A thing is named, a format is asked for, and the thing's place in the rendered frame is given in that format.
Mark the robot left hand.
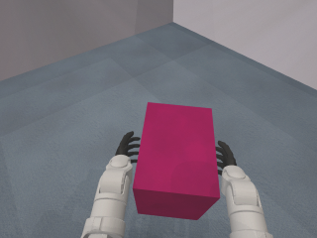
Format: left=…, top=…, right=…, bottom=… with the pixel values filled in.
left=115, top=131, right=141, bottom=164

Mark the robot right forearm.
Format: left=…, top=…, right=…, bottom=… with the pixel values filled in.
left=221, top=165, right=273, bottom=238

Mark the carton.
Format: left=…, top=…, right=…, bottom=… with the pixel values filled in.
left=133, top=102, right=220, bottom=220

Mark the robot right hand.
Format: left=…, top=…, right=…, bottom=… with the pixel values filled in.
left=215, top=141, right=237, bottom=176

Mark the robot left forearm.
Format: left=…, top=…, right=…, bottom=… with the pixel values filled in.
left=80, top=155, right=133, bottom=238

